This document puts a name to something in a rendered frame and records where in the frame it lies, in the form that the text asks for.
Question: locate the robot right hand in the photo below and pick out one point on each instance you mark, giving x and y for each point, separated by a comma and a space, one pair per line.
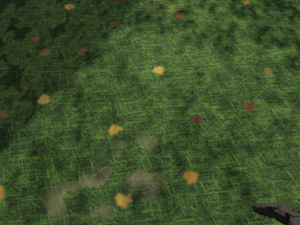
279, 211

